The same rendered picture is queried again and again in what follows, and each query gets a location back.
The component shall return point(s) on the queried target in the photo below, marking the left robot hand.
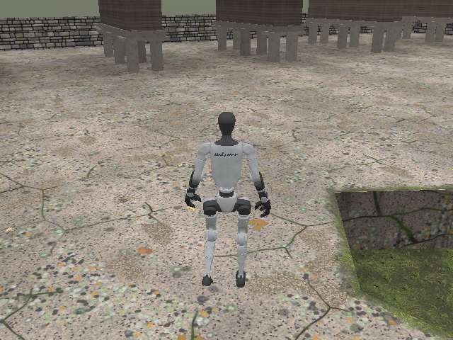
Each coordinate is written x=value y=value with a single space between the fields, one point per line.
x=195 y=197

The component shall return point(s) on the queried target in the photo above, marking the right robot foot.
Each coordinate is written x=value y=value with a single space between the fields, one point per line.
x=240 y=282

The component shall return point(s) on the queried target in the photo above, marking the right robot upper arm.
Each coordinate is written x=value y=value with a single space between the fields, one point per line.
x=252 y=161

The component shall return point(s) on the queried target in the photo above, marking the robot right forearm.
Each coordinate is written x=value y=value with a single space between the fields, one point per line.
x=263 y=195

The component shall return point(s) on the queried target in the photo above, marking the right robot hand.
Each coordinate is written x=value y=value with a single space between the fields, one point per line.
x=266 y=206

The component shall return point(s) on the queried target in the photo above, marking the left robot upper arm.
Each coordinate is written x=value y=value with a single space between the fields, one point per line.
x=204 y=149

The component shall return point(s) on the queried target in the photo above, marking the robot torso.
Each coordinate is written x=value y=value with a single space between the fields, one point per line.
x=226 y=163

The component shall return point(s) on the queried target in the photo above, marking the robot left forearm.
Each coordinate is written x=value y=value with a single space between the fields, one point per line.
x=192 y=187

